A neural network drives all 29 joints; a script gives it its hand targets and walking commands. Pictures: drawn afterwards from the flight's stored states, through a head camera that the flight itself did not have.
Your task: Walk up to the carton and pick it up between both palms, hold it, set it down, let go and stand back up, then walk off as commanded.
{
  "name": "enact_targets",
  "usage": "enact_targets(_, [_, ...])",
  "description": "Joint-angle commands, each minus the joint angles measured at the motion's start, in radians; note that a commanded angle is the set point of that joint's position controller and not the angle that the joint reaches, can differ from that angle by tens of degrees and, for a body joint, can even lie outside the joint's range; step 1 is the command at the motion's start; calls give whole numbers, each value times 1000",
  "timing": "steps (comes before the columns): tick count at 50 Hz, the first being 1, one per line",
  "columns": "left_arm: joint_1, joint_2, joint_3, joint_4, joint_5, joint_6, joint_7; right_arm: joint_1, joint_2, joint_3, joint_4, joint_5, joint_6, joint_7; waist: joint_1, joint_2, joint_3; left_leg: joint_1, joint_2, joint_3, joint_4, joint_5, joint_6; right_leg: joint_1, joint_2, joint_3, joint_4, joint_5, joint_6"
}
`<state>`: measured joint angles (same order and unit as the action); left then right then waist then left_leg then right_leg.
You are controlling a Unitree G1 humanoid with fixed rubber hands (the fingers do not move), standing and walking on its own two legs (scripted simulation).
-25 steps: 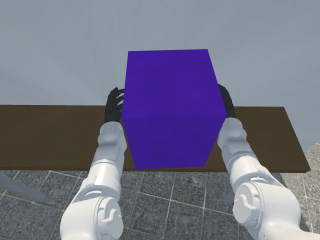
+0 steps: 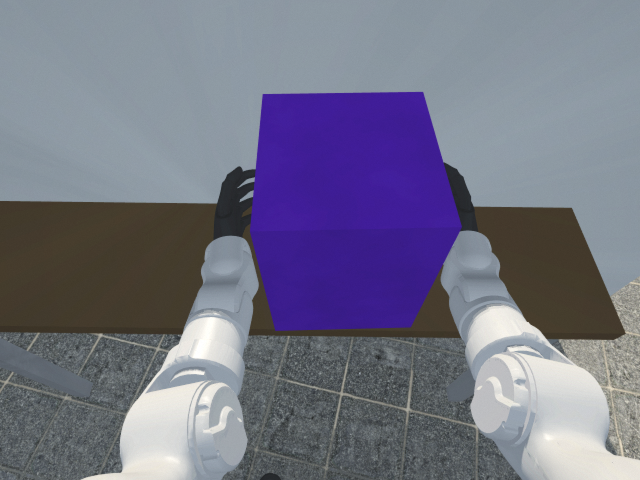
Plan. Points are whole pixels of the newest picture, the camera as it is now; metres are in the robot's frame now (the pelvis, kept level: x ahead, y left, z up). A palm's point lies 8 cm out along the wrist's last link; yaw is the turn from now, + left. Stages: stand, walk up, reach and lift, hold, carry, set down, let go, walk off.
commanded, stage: set down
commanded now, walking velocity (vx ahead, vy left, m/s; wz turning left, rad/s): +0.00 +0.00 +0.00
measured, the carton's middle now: (343, 221) +0.46 +0.05 +0.03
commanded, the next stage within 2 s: none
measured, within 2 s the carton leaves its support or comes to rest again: neither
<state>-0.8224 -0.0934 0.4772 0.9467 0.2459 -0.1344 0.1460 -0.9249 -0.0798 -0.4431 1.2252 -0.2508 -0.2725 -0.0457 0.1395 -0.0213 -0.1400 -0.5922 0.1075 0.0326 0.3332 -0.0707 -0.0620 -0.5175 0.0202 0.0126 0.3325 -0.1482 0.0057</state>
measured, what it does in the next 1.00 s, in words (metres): stands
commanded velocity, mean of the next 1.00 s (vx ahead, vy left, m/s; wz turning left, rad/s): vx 0.00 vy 0.00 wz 0.00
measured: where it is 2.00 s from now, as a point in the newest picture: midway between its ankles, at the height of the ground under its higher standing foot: outside the picture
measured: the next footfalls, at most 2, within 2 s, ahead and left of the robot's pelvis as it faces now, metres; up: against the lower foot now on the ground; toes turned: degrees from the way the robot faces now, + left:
none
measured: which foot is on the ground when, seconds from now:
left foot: down 0.00-1.00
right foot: down 0.00-1.00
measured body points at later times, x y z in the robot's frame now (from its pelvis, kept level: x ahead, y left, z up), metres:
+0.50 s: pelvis -0.01 +0.00 +0.00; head +0.10 +0.01 +0.43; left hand +0.42 +0.20 +0.05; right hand +0.48 -0.09 +0.05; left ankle +0.03 +0.16 -0.74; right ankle -0.02 -0.12 -0.74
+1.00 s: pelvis -0.03 -0.01 -0.01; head +0.05 +0.00 +0.44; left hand +0.40 +0.21 +0.06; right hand +0.46 -0.14 +0.08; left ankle +0.03 +0.16 -0.74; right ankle -0.02 -0.12 -0.74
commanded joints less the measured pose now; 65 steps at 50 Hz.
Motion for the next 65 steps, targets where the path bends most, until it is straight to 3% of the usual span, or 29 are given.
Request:
enact_targets(1, [-641,-353,-246,-100,56,-49,-90,-602,387,162,-90,-108,-35,165,34,-36,-861,481,-83,156,70,380,23,305,28,-105,35,418,19])
enact_targets(3, [-683,-354,-240,-98,48,-47,-85,-640,362,128,-104,-119,-30,163,10,-28,-821,479,-80,153,54,320,20,278,31,-121,24,342,19])
enact_targets(5, [-655,-380,-216,-122,68,-42,-78,-622,432,156,-124,-104,-23,160,39,-68,-797,503,-73,161,62,332,37,271,37,-118,11,330,23])
enact_targets(6, [-657,-282,-225,-83,36,-32,-73,-619,268,146,-153,-88,-25,155,13,-50,-877,487,-87,159,63,347,22,324,35,-112,32,413,21])
enact_targets(7, [-623,-348,-201,-90,71,-38,-84,-623,410,161,-148,-105,-17,152,41,-67,-794,441,-85,157,57,314,44,337,15,-96,29,406,32])
enact_targets(10, [-597,-237,-223,-160,38,-41,-59,-597,253,195,-223,-42,-30,131,21,-34,-948,481,-88,156,109,498,18,381,34,-85,75,582,27])
enact_targets(14, [-651,-275,-193,-170,52,-39,-54,-614,290,135,-136,-67,1,127,3,-16,-827,516,-71,145,88,408,19,269,39,-114,33,374,17])
enact_targets(17, [-644,-155,-203,-155,15,-39,-30,-610,162,169,-223,-16,-5,106,3,-46,-915,473,-86,153,114,442,17,326,41,-98,62,493,21])
enact_targets(18, [-611,-53,-167,-146,-9,-37,-15,-620,50,198,-243,37,-2,98,32,-63,-963,430,-86,159,119,461,20,382,42,-84,87,563,28])
enact_targets(20, [-643,-74,-184,-197,-26,-36,0,-633,40,190,-183,59,17,83,-2,-42,-914,422,-84,150,104,403,20,348,44,-87,79,506,29])
enact_targets(22, [-632,51,-145,-195,-45,-43,36,-658,-62,234,-258,130,36,61,47,-38,-957,408,-85,156,123,428,9,353,54,-72,98,520,26])
enact_targets(26, [-645,136,-216,-235,-146,-9,68,-659,-195,279,-252,245,78,36,7,-24,-1077,444,-82,142,154,456,0,311,71,-65,106,542,21])
enact_targets(31, [-602,273,-256,-272,-251,55,90,-680,-354,394,-311,435,139,3,21,-14,-1106,392,-90,122,191,475,-17,324,90,-41,140,578,18])
enact_targets(32, [-607,264,-274,-300,-294,72,88,-711,-364,392,-354,452,148,2,9,-67,-1155,408,-93,128,203,474,-10,314,96,-40,140,583,18])
enact_targets(35, [-512,286,-290,-301,-298,114,71,-591,-371,485,-271,523,200,9,5,-67,-1051,464,-87,118,183,432,2,325,98,-40,129,547,20])
enact_targets(37, [-571,281,-328,-209,-330,130,64,-636,-370,449,-173,519,237,15,-39,-26,-946,452,-77,92,177,344,-2,173,96,-67,99,342,3])
enact_targets(38, [-546,283,-312,-127,-330,136,61,-660,-366,457,-150,520,243,20,-1,-35,-837,415,-84,100,168,290,3,158,85,-55,81,270,1])
enact_targets(41, [-589,314,-320,-224,-378,123,58,-692,-360,491,-309,560,224,28,6,-103,-934,354,-80,101,152,318,21,221,81,-49,107,334,22])
enact_targets(43, [-455,327,-279,-264,-339,117,39,-554,-353,524,-287,578,206,40,31,-79,-934,372,-89,98,144,391,26,303,75,-28,121,450,29])
enact_targets(44, [-527,325,-295,-164,-336,93,31,-612,-331,498,-256,562,197,49,25,-50,-890,336,-94,89,139,302,27,240,67,-33,108,336,32])
enact_targets(45, [-343,307,-293,-305,-333,106,21,-432,-346,529,-297,582,176,54,16,-60,-909,393,-93,83,141,419,24,331,74,-34,126,483,35])
enact_targets(46, [-457,340,-291,-230,-329,90,11,-559,-342,501,-311,570,180,58,27,-46,-839,340,-96,94,134,322,29,267,63,-28,111,363,40])
enact_targets(47, [-363,317,-309,-336,-331,108,12,-455,-360,528,-345,595,169,63,17,-12,-873,382,-100,81,131,410,18,333,63,-32,127,478,36])
enact_targets(51, [-487,340,-362,-342,-365,116,21,-531,-408,452,-335,572,195,73,-21,11,-760,417,-102,84,102,169,6,156,68,-47,60,117,11])
enact_targets(55, [-512,366,-351,-354,-414,69,44,-532,-337,439,-414,537,196,67,7,-58,-827,294,-110,88,125,117,34,172,54,-7,81,34,17])
enact_targets(56, [-515,366,-367,-334,-428,52,36,-543,-349,414,-414,515,191,65,-24,-62,-831,300,-110,85,113,84,34,145,54,-21,80,21,24])
enact_targets(60, [-505,373,-370,-349,-422,34,35,-545,-343,422,-480,512,169,59,-13,-25,-931,308,-111,79,151,141,15,154,58,-35,101,94,25])
enact_targets(62, [-223,338,-372,-466,-392,68,13,-295,-367,445,-547,502,133,40,-56,-28,-903,394,-120,64,157,299,12,257,66,-55,120,361,35])
enact_targets(65, [-185,312,-352,-544,-350,118,3,-275,-421,416,-583,504,114,42,-55,18,-900,444,-106,47,164,372,1,229,73,-79,137,408,29])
